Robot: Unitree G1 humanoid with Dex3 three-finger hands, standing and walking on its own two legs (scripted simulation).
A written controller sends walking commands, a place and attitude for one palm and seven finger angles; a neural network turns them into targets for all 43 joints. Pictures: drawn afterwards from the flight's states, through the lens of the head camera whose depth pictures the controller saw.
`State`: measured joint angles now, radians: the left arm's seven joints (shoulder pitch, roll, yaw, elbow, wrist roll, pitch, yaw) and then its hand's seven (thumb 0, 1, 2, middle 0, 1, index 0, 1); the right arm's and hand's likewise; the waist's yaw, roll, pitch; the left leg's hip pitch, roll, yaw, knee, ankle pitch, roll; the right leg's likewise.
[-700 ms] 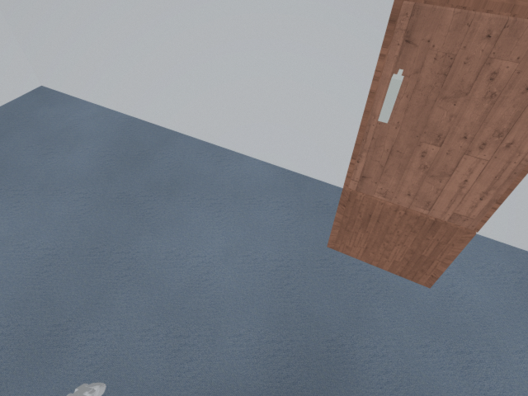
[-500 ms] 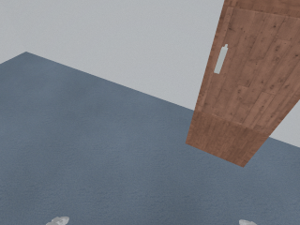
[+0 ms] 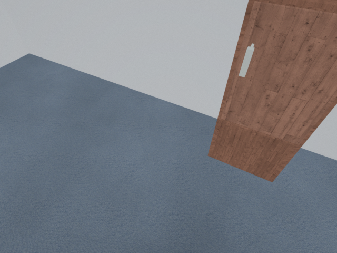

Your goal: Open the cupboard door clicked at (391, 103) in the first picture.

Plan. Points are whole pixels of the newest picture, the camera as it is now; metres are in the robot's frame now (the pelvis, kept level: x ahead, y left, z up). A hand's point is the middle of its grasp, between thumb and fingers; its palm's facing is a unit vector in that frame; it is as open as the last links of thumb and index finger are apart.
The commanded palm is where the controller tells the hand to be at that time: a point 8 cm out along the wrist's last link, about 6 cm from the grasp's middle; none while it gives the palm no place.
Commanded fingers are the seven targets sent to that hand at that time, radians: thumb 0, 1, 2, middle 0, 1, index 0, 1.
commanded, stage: stand and wait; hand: left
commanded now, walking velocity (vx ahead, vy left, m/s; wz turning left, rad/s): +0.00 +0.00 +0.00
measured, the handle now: (247, 60) +0.84 -0.27 +0.04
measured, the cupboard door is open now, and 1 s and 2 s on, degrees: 0 0 0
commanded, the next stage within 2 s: look at it before walking up in 0.12 s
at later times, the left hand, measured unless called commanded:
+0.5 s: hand out of the picture +0.08 +0.24 -0.15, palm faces -0.04 -0.94 -0.33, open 7.4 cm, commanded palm none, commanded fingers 0.00 0.90 0.90 -0.20 -0.30 -0.20 -0.30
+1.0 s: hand out of the picture +0.09 +0.24 -0.16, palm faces -0.04 -0.94 -0.34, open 7.4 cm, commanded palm none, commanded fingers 0.00 0.90 0.90 -0.20 -0.30 -0.20 -0.30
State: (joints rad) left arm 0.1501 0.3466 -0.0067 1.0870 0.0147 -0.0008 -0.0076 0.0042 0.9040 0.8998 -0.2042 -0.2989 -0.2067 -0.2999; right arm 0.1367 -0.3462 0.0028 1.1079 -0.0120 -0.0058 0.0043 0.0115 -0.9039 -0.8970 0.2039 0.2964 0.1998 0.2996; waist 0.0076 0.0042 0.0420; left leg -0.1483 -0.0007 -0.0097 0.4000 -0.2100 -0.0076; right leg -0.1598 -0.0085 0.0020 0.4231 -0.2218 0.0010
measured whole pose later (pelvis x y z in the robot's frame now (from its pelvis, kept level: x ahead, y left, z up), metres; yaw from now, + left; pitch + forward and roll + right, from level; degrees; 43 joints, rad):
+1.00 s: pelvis +0.01 +0.00 +0.00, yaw -2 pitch -2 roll +0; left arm 0.14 0.33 0.00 1.06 0.02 0.01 0.00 0.00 0.90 0.90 -0.20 -0.30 -0.21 -0.30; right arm 0.09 -0.32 0.00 1.08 -0.01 0.00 -0.01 0.01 -0.90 -0.90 0.20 0.30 0.20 0.30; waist 0.02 0.00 0.04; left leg -0.14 0.01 0.02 0.40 -0.23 -0.01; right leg -0.17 0.01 0.03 0.43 -0.23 0.00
